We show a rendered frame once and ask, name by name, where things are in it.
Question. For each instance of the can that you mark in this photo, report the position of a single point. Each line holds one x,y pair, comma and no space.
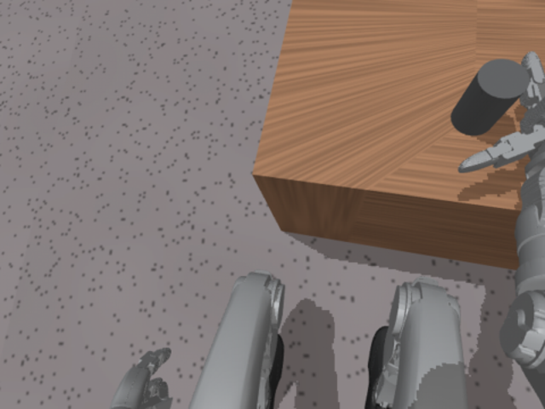
495,88

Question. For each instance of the left robot hand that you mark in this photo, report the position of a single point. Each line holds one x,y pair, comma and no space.
136,391

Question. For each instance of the right robot arm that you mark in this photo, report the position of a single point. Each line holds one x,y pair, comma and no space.
522,335

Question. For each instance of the left robot foot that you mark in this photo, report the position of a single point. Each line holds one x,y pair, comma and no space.
276,372

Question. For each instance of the right robot hand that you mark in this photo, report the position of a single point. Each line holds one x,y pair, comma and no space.
531,140

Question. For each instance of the right robot foot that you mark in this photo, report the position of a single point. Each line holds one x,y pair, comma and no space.
375,367

